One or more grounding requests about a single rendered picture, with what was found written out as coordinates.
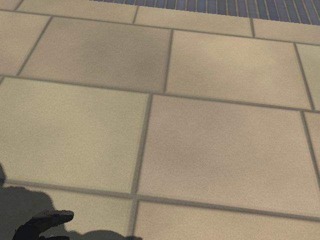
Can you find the robot left hand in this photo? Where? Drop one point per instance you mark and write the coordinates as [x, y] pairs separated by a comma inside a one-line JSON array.
[[42, 222]]

